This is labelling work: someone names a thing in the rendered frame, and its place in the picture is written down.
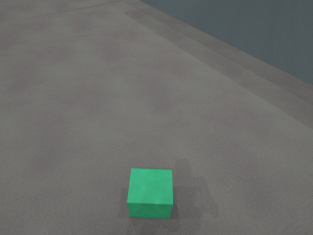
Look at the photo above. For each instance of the carton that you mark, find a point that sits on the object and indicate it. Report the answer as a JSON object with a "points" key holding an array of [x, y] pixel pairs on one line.
{"points": [[150, 193]]}

